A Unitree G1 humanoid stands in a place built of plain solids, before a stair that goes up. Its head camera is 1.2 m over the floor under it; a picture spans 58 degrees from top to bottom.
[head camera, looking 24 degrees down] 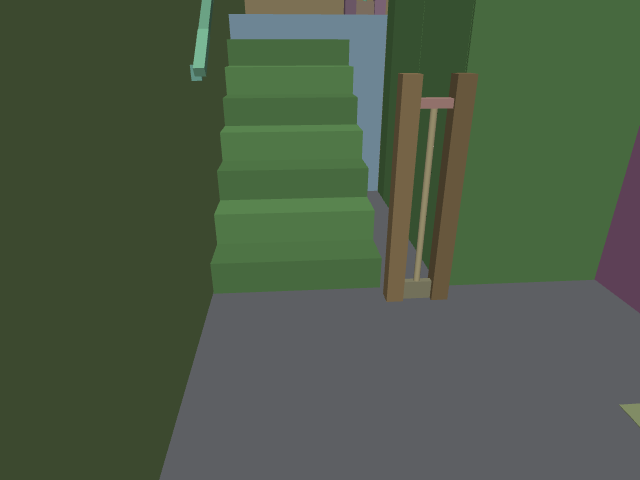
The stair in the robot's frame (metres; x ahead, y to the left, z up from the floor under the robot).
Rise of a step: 0.18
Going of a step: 0.25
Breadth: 0.90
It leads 4 degrees to the left of straight ahead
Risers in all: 8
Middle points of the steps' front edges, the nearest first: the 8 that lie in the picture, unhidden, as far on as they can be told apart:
2.03 0.12 0.18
2.27 0.14 0.36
2.52 0.16 0.54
2.76 0.17 0.72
3.01 0.19 0.90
3.25 0.21 1.07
3.50 0.23 1.25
3.74 0.25 1.43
